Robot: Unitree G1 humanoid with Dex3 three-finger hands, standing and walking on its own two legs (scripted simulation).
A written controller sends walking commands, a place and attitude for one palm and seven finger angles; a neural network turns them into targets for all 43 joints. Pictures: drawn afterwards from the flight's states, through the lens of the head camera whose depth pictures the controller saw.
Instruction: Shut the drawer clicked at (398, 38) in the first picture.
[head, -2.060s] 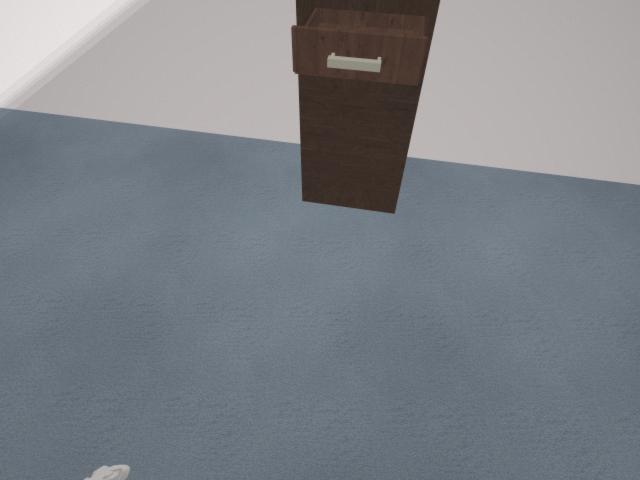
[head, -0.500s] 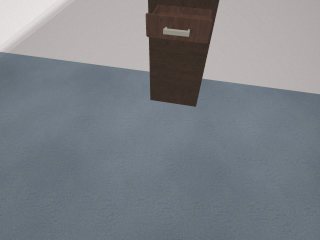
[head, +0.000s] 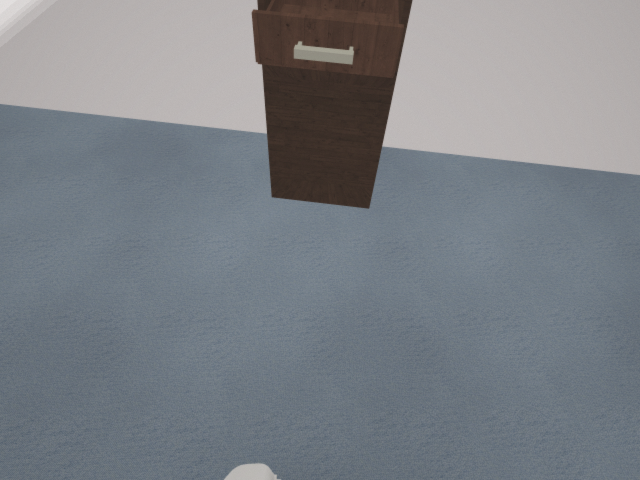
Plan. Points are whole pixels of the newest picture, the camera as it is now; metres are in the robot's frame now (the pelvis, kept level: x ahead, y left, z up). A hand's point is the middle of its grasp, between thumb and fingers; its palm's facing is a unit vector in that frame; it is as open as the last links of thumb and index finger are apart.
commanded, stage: walk to a spot facing it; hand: left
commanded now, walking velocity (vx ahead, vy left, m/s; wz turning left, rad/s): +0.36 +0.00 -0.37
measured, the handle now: (324, 50) +1.09 +0.11 +0.00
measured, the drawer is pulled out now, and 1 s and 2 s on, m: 0.17 0.17 0.17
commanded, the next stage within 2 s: turn to face it in 0.66 s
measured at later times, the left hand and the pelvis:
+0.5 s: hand (254, 313) +0.39 +0.16 -0.15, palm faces -0.32 -0.92 -0.22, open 7.4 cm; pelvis +0.19 +0.01 +0.00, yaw -17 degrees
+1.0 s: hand (288, 286) +0.47 +0.11 -0.17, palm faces -0.28 -0.94 -0.18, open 7.3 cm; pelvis +0.37 -0.05 +0.01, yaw -19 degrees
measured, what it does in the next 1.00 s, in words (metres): walks ahead, turning right: left foot, then right foot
